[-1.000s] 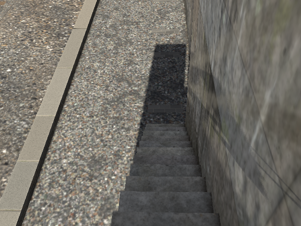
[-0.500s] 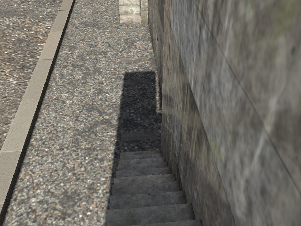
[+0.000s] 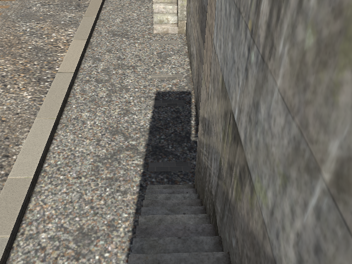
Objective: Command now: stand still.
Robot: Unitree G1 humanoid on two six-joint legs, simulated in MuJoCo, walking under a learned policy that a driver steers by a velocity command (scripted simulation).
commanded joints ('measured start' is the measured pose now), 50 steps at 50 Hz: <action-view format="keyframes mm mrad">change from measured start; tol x16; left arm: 1 -11 108 40 -29 3 -27 -2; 10 -58 87 40 55 24 24 -66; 14 214 78 12 185 15 50 -63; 21 -14 153 -24 114 -9 -4 -37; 50 21 126 -29 149 1 -4 -28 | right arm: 1 140 -100 -26 29 -10 -12 6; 50 -48 -64 -37 -83 -28 65 -3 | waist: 1 -7 74 177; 6 -16 -8 305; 13 100 114 -10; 23 -21 -158 161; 50 34 -82 109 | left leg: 1 21 77 16 -90 394 41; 4 57 24 29 -202 -8 -12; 11 65 78 -53 -168 574 63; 14 -319 70 -33 -140 381 99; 19 -35 20 -146 -182 -35 41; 50 79 2 -95 -256 49 6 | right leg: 1 -168 3 33 -205 -361 -19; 3 -178 12 13 -630 -259 11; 9 -151 12 65 -502 -335 -16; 14 658 -76 33 -622 -65 4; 17 574 -242 128 -962 -5 9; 18 566 -342 193 -884 180 -17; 24 274 -283 180 -972 -119 -61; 50 355 -278 172 -1056 -186 -43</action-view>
